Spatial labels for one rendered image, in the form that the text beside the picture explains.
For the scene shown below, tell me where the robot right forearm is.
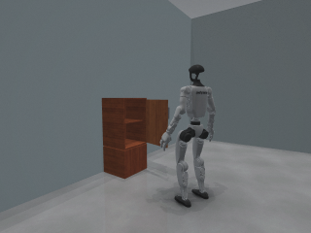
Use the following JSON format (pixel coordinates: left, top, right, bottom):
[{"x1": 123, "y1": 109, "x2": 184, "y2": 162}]
[{"x1": 207, "y1": 110, "x2": 216, "y2": 128}]

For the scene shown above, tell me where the robot left hand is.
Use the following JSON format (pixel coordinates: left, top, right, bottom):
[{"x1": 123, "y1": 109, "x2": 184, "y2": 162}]
[{"x1": 160, "y1": 132, "x2": 172, "y2": 150}]

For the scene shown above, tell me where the robot torso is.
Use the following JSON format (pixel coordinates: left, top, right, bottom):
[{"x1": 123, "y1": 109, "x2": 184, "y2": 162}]
[{"x1": 186, "y1": 83, "x2": 208, "y2": 138}]

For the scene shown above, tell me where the robot right hand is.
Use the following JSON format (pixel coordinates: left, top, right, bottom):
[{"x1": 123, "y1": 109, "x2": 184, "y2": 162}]
[{"x1": 205, "y1": 127, "x2": 214, "y2": 142}]

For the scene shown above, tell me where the robot left forearm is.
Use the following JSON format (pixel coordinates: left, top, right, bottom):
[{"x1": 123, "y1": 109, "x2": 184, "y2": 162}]
[{"x1": 166, "y1": 106, "x2": 182, "y2": 134}]

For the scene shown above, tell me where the cupboard door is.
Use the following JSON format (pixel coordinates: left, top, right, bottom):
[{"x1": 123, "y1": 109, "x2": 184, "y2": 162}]
[{"x1": 146, "y1": 99, "x2": 168, "y2": 148}]

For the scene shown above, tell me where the left robot upper arm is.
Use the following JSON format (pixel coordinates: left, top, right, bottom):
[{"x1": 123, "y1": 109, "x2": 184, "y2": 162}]
[{"x1": 179, "y1": 85, "x2": 191, "y2": 115}]

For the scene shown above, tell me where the right robot upper arm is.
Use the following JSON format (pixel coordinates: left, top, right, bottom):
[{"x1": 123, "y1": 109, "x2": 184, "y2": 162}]
[{"x1": 206, "y1": 86, "x2": 216, "y2": 113}]

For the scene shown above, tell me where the left robot thigh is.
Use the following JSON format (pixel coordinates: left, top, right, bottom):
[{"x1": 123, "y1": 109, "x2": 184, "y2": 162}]
[{"x1": 175, "y1": 128, "x2": 192, "y2": 172}]

